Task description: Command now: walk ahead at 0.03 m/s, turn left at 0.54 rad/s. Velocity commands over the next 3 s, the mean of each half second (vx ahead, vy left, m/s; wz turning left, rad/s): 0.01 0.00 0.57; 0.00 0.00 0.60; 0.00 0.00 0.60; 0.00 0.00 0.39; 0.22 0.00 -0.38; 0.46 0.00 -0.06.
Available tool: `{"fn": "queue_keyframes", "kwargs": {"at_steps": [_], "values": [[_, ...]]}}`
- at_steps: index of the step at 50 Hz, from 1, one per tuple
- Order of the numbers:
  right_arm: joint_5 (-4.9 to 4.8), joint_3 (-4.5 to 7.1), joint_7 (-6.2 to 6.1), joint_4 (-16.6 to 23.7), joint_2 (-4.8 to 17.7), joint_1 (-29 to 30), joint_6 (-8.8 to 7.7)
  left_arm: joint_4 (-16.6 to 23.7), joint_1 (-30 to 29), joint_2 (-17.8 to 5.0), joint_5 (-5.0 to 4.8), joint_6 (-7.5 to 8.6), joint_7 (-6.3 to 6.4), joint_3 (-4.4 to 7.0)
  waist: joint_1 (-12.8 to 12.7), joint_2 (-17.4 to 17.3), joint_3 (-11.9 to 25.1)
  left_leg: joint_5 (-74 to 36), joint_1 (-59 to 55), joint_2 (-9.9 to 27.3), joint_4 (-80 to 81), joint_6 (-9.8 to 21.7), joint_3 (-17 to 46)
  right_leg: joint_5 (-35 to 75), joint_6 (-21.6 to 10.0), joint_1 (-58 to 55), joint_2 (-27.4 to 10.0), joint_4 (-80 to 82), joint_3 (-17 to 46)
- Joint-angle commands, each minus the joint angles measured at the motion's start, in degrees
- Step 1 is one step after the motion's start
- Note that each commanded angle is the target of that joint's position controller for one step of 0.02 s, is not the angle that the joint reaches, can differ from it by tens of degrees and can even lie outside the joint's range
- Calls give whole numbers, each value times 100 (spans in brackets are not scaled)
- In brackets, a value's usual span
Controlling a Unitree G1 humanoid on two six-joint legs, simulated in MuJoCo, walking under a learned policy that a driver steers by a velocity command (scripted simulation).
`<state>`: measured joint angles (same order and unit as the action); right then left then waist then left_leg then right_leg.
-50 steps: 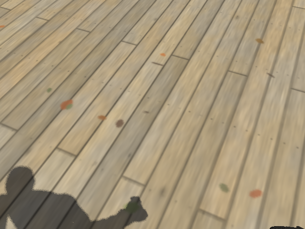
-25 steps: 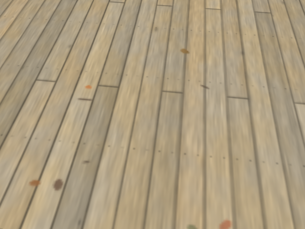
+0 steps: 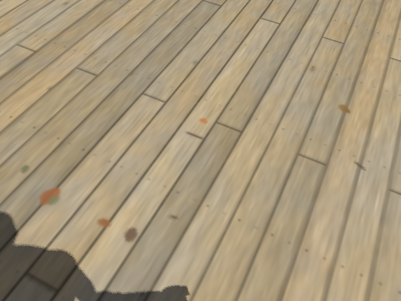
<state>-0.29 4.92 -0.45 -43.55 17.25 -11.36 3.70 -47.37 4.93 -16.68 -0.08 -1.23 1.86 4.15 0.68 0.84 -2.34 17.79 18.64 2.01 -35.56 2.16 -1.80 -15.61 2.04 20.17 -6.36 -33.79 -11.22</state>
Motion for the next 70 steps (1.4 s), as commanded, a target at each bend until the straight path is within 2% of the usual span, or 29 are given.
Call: {"fn": "queue_keyframes", "kwargs": {"at_steps": [1, 2, 4, 7, 12, 18, 21, 23, 24, 25, 26, 27, 29, 32, 35, 40, 43, 44, 45, 46, 47, 48, 50, 53, 58, 65, 68, 69, 70], "values": [[246, 339, -48, 384, 1537, -666, -151, 598, -594, -486, 137, 27, 22, 145, 332, -1744, 418, -2241, -888, 1957, 1964, 1789, 3204, -2316, 209, 1866, 654, -2648, 997], [276, 306, -22, 402, 1396, -419, -296, 603, -680, -619, 26, 23, 59, 199, 201, -1196, 366, -1775, -835, 1664, 2028, 1583, 2747, -1796, 91, 1928, 547, -2999, 1305], [37, 214, -71, 500, 1019, 143, -401, 343, -316, -683, 50, 3, 152, 275, -66, -793, 425, -1472, -942, 1236, 1881, 1000, 2166, -913, 31, 1950, 418, -2978, 1474], [12, 111, -163, 536, 793, 126, -385, 302, -170, -602, 42, 65, 142, 294, -130, -797, 697, -2180, -1077, 1002, 1746, 967, 1923, -348, 136, 1656, 561, -3056, 1500], [-26, 171, -234, 542, 955, -60, -323, 375, -387, -443, -6, 127, 92, 216, 39, -851, 671, -1909, -1444, 893, 1624, 1009, 2176, -199, 301, 1511, 664, -1656, 1624], [-19, 217, -164, 659, 1064, 166, -229, 373, -302, -565, -57, 233, -35, 203, 84, -964, 658, -2120, -1056, 812, 1449, 1130, 2783, -499, 284, 583, 836, -617, 1677], [-71, 205, -157, 730, 1044, 355, -173, 332, -45, -620, -77, 316, -116, 209, -42, -991, 763, -2644, -1146, 690, 1190, 1013, 3087, -333, 167, 81, 893, 209, 1666], [-141, 168, -195, 799, 954, 516, -119, 204, 370, -722, -54, 353, -155, 255, -291, -856, 811, -2164, -779, 331, 862, 632, 2942, 873, -10, -873, 700, 1456, 1608], [-100, 99, -198, 818, 694, 301, -115, 206, 498, -1063, 34, 324, -128, 328, -169, -105, 993, -804, -111, -100, 60, 318, 2445, 1389, -353, -1646, -250, 1592, 2364], [-127, 83, -181, 917, 539, 9, -158, 234, 292, -1503, 153, 247, -92, 394, 189, 1437, 739, 1562, 1201, -1130, -892, -37, 1316, 2690, -1262, -1928, -1299, 1638, 3692], [-20, 229, -166, 827, 1074, -36, -213, 365, 194, -1160, 227, 259, -86, 316, 31, 1185, 712, 1981, 1404, -770, -2275, -314, 1229, 2889, -1836, -1604, -1818, 1652, 3994], [-60, 338, -143, 720, 1310, -101, -204, 471, -74, -869, 187, 265, -55, 222, 125, 777, 620, 1591, 1379, -600, -2842, -405, 1215, 2723, -1725, -1441, -1538, 1581, 3431], [-55, 326, -162, 577, 1082, -173, -90, 528, -345, -660, 36, 239, -9, 154, 142, 632, 400, 926, 1572, -502, -3276, -599, 1080, 2157, -1317, -1425, -931, 1515, 2571], [-138, 206, -105, 777, 739, 151, -57, 454, -69, -733, 52, 158, 66, 134, -91, 791, 273, 521, 1700, -366, -2942, -769, 658, 2347, -1388, -1576, -727, 1616, 1958], [-116, 124, -62, 995, 629, 448, -81, 416, 181, -925, 72, 89, 93, 187, -323, 861, 435, 493, 1604, -94, -2101, -850, 471, 2499, -1509, -2049, -933, 1613, 1813], [-90, 86, 62, 1106, 647, 359, -53, 463, 51, -1220, -10, 43, -37, 282, -296, 942, 505, 376, 509, -12, -822, -658, -28, 2656, -1424, -1661, -1075, 1518, 1335], [-92, 146, 138, 1056, 681, 43, 1, 434, -46, -1262, -160, 58, -86, 298, -44, 868, 501, -292, -178, -118, 388, -329, -217, 2378, -1121, -1510, -1117, 1046, 1138], [-83, 202, 122, 971, 752, -184, 3, 367, 64, -1128, -197, 75, -100, 268, 61, 692, 555, -811, -743, -236, 964, -131, -204, 1981, -840, -1222, -975, 608, 928], [-89, 328, 53, 918, 1087, -468, -10, 249, 430, -856, -92, 97, -137, 200, 83, -169, 719, -2127, -1709, 88, 1360, 148, 487, 1016, -372, -456, -609, -418, 463], [-56, 456, -52, 1081, 1825, -542, -40, 524, 402, -412, 264, 111, -176, 35, -122, -2065, 792, -4610, -2567, 1696, 1211, 1005, 2720, -2279, 217, 1328, 246, -2294, 181], [156, 365, 46, 1163, 1589, -655, -206, 725, -237, -678, 140, 135, -110, 112, 387, -1465, 1196, -4166, -2030, 2089, 1444, 1882, 3267, -2546, 236, 1630, 557, -3287, 1200], [161, 309, 86, 1125, 1406, -436, -336, 752, -383, -859, -13, 112, -73, 173, 277, -993, 914, -3534, -1838, 1771, 1576, 1714, 2765, -2113, 148, 1727, 419, -3597, 1399], [-16, 221, 24, 1122, 1095, 91, -398, 612, -208, -926, 4, 76, 8, 227, 24, -687, 583, -2510, -1506, 1231, 1619, 1138, 2197, -1201, 65, 1720, 254, -3275, 1519], [9, 140, -76, 1203, 1000, 269, -364, 589, 50, -867, 25, 80, -3, 241, -151, -838, 685, -2567, -1177, 937, 1700, 1094, 1980, -510, 171, 1257, 460, -3126, 1485], [-8, 172, -137, 1198, 1094, 145, -319, 726, -120, -696, 21, 100, -19, 176, -17, -854, 610, -1894, -1240, 820, 1642, 1119, 2271, -362, 316, 1148, 616, -1798, 1589], [-23, 200, -70, 1260, 1169, 283, -215, 863, -103, -730, -36, 239, -132, 177, 48, -970, 609, -1878, -936, 704, 1355, 1109, 3031, -597, 216, 386, 851, -604, 1674], [-98, 185, -72, 1309, 1123, 474, -160, 846, 197, -726, -46, 315, -202, 198, -140, -984, 731, -2244, -966, 520, 1042, 918, 3249, -142, 71, -218, 894, 471, 1623], [-144, 167, -94, 1329, 1071, 553, -138, 788, 401, -746, -25, 334, -207, 222, -276, -927, 753, -2013, -773, 343, 875, 720, 3163, 566, -18, -701, 817, 1181, 1561], [-126, 114, -110, 1326, 873, 366, -139, 790, 548, -1017, 44, 327, -179, 290, -212, -469, 900, -1017, -280, 41, 368, 401, 2835, 1125, -274, -1394, 105, 1437, 2076]]}}
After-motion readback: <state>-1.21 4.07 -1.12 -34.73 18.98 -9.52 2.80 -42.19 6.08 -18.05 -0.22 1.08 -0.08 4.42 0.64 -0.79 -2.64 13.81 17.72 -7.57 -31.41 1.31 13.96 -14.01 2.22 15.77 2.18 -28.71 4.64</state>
